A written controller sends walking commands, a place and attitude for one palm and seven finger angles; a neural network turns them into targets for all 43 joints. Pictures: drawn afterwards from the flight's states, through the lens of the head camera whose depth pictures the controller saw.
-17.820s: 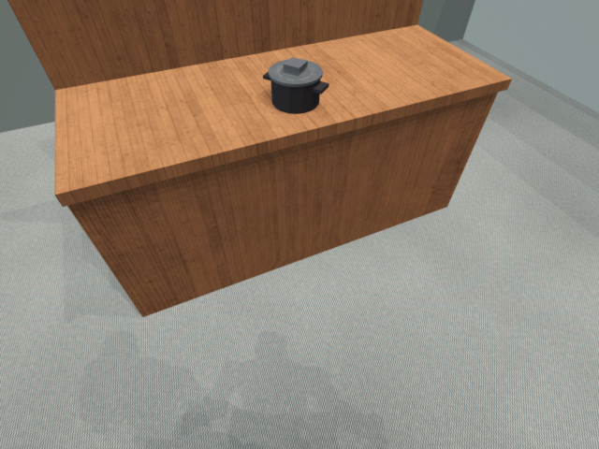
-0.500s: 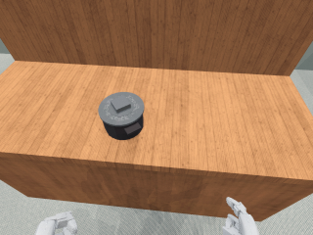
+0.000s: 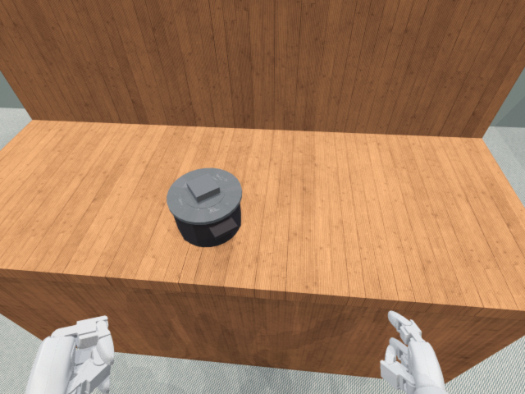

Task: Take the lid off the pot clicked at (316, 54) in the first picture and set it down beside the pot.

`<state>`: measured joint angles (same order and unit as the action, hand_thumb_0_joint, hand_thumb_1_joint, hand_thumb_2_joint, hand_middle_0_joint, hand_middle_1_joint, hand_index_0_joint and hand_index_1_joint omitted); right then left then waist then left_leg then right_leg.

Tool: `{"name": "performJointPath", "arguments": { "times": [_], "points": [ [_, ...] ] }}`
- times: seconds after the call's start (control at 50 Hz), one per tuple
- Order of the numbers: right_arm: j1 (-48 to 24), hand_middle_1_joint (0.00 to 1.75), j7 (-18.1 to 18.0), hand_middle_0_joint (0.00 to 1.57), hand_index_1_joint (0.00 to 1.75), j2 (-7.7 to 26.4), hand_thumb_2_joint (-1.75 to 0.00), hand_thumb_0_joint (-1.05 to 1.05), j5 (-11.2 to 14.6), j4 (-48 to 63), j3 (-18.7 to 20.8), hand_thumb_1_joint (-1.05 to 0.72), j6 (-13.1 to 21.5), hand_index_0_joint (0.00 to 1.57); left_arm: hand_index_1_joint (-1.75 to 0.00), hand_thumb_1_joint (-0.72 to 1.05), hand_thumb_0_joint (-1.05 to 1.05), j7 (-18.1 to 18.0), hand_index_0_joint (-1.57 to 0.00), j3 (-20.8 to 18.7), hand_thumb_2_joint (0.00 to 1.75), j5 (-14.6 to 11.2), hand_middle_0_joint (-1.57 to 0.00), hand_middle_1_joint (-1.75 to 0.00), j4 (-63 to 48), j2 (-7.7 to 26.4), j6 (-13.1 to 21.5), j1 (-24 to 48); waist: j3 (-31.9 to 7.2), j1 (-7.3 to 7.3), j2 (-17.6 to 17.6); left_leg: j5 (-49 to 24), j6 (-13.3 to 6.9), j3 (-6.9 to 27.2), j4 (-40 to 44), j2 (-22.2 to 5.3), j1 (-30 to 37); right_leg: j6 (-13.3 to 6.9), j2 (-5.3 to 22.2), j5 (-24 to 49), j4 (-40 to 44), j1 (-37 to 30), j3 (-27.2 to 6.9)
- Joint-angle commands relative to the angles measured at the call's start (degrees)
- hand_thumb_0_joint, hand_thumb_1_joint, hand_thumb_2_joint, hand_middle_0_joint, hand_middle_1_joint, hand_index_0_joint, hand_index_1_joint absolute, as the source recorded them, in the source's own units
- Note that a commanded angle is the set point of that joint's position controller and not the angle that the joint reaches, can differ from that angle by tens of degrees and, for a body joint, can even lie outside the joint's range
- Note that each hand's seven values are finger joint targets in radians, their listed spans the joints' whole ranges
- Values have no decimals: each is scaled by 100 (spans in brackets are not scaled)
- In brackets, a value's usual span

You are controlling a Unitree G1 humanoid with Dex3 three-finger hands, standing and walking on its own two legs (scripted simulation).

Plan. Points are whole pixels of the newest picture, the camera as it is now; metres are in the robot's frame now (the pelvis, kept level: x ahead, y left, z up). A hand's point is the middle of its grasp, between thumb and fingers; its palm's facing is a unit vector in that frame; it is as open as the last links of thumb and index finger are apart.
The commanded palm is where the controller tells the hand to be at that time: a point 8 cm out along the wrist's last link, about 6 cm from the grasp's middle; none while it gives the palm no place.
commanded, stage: raise the hand higher, near the body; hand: left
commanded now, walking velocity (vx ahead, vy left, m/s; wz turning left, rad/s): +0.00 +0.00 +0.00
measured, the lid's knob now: (203, 187) +0.50 +0.19 +0.00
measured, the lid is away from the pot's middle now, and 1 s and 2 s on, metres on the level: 0.00 0.00 0.00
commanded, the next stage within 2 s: reach forward and open the fingers in 0.24 s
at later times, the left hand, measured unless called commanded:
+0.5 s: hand (84, 324) +0.17 +0.25 +0.08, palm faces +0.04 -0.34 -0.94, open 3.0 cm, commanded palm +0.14 +0.27 +0.13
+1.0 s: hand (92, 302) +0.20 +0.26 +0.07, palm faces -0.24 -0.08 -0.97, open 6.1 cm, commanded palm +0.20 +0.26 +0.13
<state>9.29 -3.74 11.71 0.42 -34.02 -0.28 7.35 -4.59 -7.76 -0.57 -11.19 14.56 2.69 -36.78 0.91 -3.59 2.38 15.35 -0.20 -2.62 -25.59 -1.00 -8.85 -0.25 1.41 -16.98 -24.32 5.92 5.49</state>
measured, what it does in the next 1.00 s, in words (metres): stands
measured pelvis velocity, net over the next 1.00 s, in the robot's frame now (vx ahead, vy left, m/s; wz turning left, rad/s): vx -0.03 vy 0.01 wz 0.00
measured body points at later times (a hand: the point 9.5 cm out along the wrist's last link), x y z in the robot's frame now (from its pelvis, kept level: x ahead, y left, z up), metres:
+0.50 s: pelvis -0.01 +0.00 +0.00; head +0.00 -0.04 +0.45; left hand +0.16 +0.26 +0.13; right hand +0.19 -0.22 -0.10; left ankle -0.02 +0.12 -0.74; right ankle -0.04 -0.11 -0.74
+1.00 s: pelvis -0.03 +0.01 +0.00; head -0.01 -0.04 +0.45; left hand +0.21 +0.26 +0.13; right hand +0.17 -0.22 -0.11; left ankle -0.02 +0.12 -0.74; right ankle -0.04 -0.11 -0.74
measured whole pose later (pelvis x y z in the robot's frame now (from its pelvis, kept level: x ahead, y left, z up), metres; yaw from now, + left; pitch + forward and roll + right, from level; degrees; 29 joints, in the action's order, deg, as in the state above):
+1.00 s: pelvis -0.03 +0.01 +0.00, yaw +0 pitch +0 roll +0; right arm 7.1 -0.5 16.3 1.8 -33.7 -0.3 -5.2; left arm 9.0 -2.0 46.1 -8.7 33.4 0.7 -12.2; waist 1.8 -3.6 7.2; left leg 11.2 -0.9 -2.8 -23.0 -0.7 -11.7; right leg -0.2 1.6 -13.0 -22.1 9.0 5.3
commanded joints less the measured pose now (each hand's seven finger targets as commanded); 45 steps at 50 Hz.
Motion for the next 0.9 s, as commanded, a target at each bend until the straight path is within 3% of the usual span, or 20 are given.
{"name": "performJointPath", "arguments": {
  "times": [0.0, 0.1, 0.32, 0.34, 0.36, 0.38, 0.42, 0.48, 0.52, 0.56, 0.58, 0.64, 0.66, 0.68, 0.7, 0.72, 0.76, 0.78, 0.86, 0.88],
  "points": [
    [-498, 30, -31, 20, 30, 532, -90, 0, -14, 912, 165, -90, 307, 20, -150, 90, 0, -51, -130, -614, 90, -27, -130, -150, -1524, 851, 423, 83, -361, 29, 111, -1861, -131, 148, 271, 12, 575, -18, -26, 1674, 422, 234, -102],
    [-549, 30, -4, 20, 30, 531, -90, 0, -24, 929, 143, -90, 239, 20, -150, 90, 0, -37, -130, -735, 90, -64, -130, -150, -1638, 907, 418, 241, -280, 28, -135, -1878, -134, 165, 309, 0, 578, -1, -45, 1767, 475, 174, -100],
    [-630, 30, 10, 20, 30, 520, -90, 0, -19, 923, 107, -90, 262, 20, -150, 90, 0, -76, -130, -1046, 90, -146, -130, -150, -2229, 1105, 578, 519, -324, -27, 69, -1722, -122, 165, 338, -1, 658, 3, -40, 1644, 567, 98, -166],
    [-718, 30, 75, 20, 30, 949, -90, 0, -122, 913, 70, -90, -40, 20, -149, 89, 0, -215, -127, -731, 88, 2394, -127, -149, -2456, 2340, 160, 934, -147, -39, 329, -1837, -163, 95, 197, 89, 42, -71, -175, 1663, 221, 673, -390],
    [-859, 30, 134, 20, 30, 741, -90, 0, -50, 1092, 94, -90, -200, 20, -148, 87, 0, -345, -125, -726, 86, 2422, -125, -148, -2593, 1895, -127, 1037, -86, -33, 410, -1795, -153, 71, 219, 50, -100, -137, -122, 1556, 188, 627, -201],
    [-830, 30, 166, 20, 30, 751, -90, 0, -72, 1044, 118, -90, -332, 20, -147, 84, 0, -386, -122, -594, 86, 3131, -122, -147, -2235, 1928, -330, 836, -202, -153, 329, -1643, -133, 40, 241, 54, -127, -197, -179, 1274, 142, 626, -333],
    [-961, 30, 250, 20, 30, 861, -90, 0, -51, 1083, 149, -90, -657, 20, -142, 78, 0, -334, -119, -707, 88, 3985, -119, -142, -1996, 2338, -653, 465, -619, -289, 303, -1586, -119, 32, 212, 77, -174, -246, -197, 1282, 87, 399, -519],
    [-1253, 30, 306, 20, 30, 900, -90, 0, 31, 1170, 121, -90, -883, 20, -130, 69, 0, -66, -116, -621, 94, 4707, -116, -130, -2046, 2812, -934, 1162, -1088, -193, 280, -1510, -159, 106, 175, 98, -103, -198, -141, 1285, 109, 236, -607],
    [-1247, 30, 289, 20, 30, 902, -90, 0, 98, 1093, 135, -90, -902, 20, -115, 62, 0, 251, -117, -434, 97, 4777, -117, -115, -1628, 2848, -937, 1257, -1040, -121, 81, -1551, -222, 153, 154, 119, -14, -98, -95, 1448, 197, 255, -547],
    [-1355, 30, 269, 20, 30, 932, -90, 0, 174, 1076, 127, -90, -877, 20, -107, 55, 0, 676, -115, -524, 101, 4628, -115, -107, -1382, 3088, -873, 1427, -1004, -57, -81, -1549, -270, 190, 140, 159, 64, -38, -95, 1662, 280, 236, -588],
    [-1241, 30, 235, 20, 30, 916, -90, 0, 172, 1092, 159, -90, -865, 20, -104, 52, 0, 891, -114, -248, 103, 4510, -114, -104, -1432, 2921, -783, 1682, -941, 51, -108, -1563, -307, 160, 134, 172, 35, 17, -49, 1746, 272, 225, -490],
    [-1060, 30, 143, 20, 30, 991, -90, 0, 111, 1033, 160, -90, -855, 20, -93, 43, 0, 1336, -110, -586, 106, 4398, -110, -93, -1420, 3481, -464, 2082, -949, 25, -229, -1715, -355, 209, 163, 224, 168, 101, -16, 2000, 408, 298, -436],
    [-1178, 30, 128, 20, 30, 978, -90, 0, 132, 1081, 154, -90, -806, 20, -90, 40, 0, 1380, -109, -830, 107, 4410, -109, -90, -1475, 3695, -364, 2186, -1003, 7, -119, -1752, -358, 207, 114, 200, 296, 59, -45, 2068, 434, 277, -547],
    [-1008, 30, 117, 20, 30, 895, -90, 0, 119, 1077, 152, -90, -803, 20, -86, 37, 0, 1419, -108, -541, 108, 4389, -108, -86, -1304, 3330, -254, 2206, -877, 77, -69, -1792, -360, 186, 122, 201, 241, 64, -25, 2013, 401, 259, -414],
    [-920, 30, 111, 20, 30, 947, -90, 0, 97, 983, 150, -90, -843, 20, -83, 35, 0, 1413, -106, -732, 109, 4433, -106, -83, -1126, 3506, -142, 2408, -822, 40, -148, -1814, -333, 221, 172, 204, 261, 59, -38, 1953, 494, 380, -364],
    [-881, 30, 118, 20, 30, 928, -90, 0, 120, 1002, 197, -90, -856, 20, -79, 32, 0, 1388, -105, -583, 109, 4400, -105, -79, -897, 3279, -92, 2368, -606, 75, -168, -1739, -325, 200, 177, 170, 219, 49, -43, 1884, 518, 436, -358],
    [-1020, 30, 161, 20, 30, 968, -90, 0, 128, 991, 199, -90, -847, 20, -72, 27, 0, 1314, -102, -899, 110, 4508, -102, -72, -844, 3567, -6, 2511, -759, -30, 37, -1748, -308, 226, 166, 198, 357, -30, -73, 1867, 566, 419, -488],
    [-899, 30, 192, 20, 30, 916, -90, 0, 132, 1034, 205, -90, -868, 20, -68, 24, 0, 1287, -101, -573, 110, 4473, -101, -68, -865, 3217, 8, 2579, -879, 24, 27, -1743, -301, 206, 208, 190, 307, -8, -30, 1787, 494, 260, -373],
    [-1119, 30, 282, 20, 30, 972, -90, 0, 143, 1037, 201, -90, -901, 20, -54, 13, 0, 1156, -96, -580, 113, 4607, -96, -54, -899, 3359, -85, 2957, -961, -35, 292, -1706, -259, 265, 332, 191, 399, -75, -74, 1653, 552, 294, -434],
    [-1003, 30, 290, 20, 30, 924, -90, 0, 150, 1048, 209, -90, -906, 20, -51, 10, 0, 1158, -94, -246, 114, 4586, -94, -51, -802, 3022, -126, 3035, -950, 34, 146, -1620, -265, 224, 373, 173, 316, -38, -45, 1516, 528, 249, -322]
  ]
}}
